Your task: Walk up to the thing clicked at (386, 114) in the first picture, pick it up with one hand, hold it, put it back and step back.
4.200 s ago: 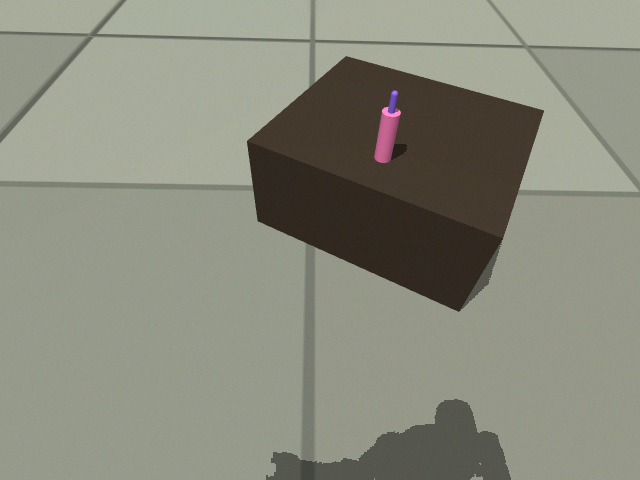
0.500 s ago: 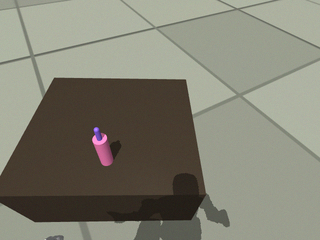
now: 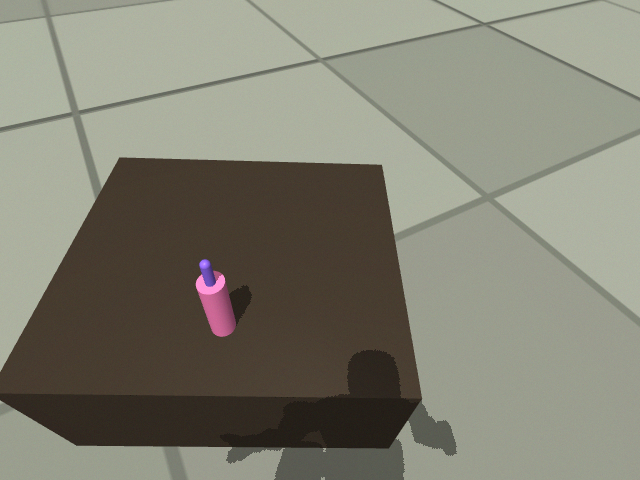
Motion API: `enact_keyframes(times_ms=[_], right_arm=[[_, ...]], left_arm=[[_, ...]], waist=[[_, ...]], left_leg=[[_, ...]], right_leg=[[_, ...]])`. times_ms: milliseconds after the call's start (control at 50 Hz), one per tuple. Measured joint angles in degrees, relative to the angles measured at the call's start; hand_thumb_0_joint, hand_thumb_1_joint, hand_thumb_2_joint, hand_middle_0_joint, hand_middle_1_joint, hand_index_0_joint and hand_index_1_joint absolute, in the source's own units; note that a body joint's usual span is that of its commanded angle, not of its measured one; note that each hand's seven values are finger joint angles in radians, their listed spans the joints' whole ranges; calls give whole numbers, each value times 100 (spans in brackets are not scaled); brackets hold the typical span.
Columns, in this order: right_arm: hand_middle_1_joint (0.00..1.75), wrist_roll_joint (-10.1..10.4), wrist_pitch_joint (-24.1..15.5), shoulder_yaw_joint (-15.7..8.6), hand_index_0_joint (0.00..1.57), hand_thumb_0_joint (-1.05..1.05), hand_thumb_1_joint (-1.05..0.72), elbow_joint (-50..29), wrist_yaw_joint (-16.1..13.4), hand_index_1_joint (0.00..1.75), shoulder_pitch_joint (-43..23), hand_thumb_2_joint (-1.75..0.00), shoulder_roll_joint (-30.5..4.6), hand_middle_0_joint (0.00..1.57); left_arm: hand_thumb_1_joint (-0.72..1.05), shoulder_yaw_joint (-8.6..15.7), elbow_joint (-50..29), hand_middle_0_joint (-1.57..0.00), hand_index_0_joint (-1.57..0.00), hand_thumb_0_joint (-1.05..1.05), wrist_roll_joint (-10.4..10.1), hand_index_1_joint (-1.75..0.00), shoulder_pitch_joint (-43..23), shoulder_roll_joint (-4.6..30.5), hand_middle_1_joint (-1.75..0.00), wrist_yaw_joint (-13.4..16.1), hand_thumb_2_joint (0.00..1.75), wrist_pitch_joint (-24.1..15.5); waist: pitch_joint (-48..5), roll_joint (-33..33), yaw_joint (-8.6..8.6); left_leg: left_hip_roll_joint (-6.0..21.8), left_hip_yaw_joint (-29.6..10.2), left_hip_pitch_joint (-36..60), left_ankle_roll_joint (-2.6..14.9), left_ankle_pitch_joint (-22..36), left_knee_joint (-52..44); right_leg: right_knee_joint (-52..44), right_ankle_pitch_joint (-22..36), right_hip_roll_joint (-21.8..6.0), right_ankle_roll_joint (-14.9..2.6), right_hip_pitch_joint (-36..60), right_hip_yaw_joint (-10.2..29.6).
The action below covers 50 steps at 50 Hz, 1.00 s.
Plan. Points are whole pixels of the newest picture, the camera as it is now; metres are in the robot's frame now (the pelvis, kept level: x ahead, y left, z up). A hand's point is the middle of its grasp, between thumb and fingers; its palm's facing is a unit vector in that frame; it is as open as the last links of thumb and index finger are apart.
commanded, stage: walk up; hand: left
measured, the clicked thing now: (214, 297) +0.51 +0.22 -0.24
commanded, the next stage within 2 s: stand in 0.18 s
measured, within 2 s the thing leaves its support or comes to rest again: neither
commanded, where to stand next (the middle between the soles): +0.03 -0.01 m, yaw +2 degrees
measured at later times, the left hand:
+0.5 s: hand out of the picture +0.08 +0.26 -0.16, palm faces -0.02 -0.94 -0.34, open 7.3 cm
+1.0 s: hand out of the picture +0.07 +0.26 -0.16, palm faces -0.02 -0.94 -0.34, open 7.3 cm
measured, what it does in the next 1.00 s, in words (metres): stands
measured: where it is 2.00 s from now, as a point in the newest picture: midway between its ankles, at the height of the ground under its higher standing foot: outside the picture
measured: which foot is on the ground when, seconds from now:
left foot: down 0.00-1.00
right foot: down 0.00-1.00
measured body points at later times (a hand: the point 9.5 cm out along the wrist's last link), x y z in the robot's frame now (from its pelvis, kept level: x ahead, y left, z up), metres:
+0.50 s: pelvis +0.00 +0.01 +0.00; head +0.01 +0.01 +0.45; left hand +0.08 +0.31 -0.13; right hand +0.09 -0.29 -0.13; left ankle +0.02 +0.13 -0.75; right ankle -0.01 -0.13 -0.75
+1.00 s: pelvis +0.00 +0.01 +0.00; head +0.00 +0.01 +0.45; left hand +0.07 +0.31 -0.13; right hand +0.09 -0.29 -0.13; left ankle +0.02 +0.13 -0.75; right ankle -0.01 -0.13 -0.75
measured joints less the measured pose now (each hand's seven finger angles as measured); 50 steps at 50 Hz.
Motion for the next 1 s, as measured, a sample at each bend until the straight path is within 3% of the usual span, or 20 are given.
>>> enact_keyframes(times_ms=[1000], right_arm=[[30, -13, 87, 11, 20, 1, -90, -38, 51, 30, 105, -90, -21, 20]], left_arm=[[91, -155, -143, -21, -21, 1, 8, -30, 199, 66, -30, 65, 90, -98]], waist=[[-1, -20, -18]], left_leg=[[-102, -40, 99, 58, 40, -96]], right_leg=[[-72, 11, -95, 65, 116, -44]])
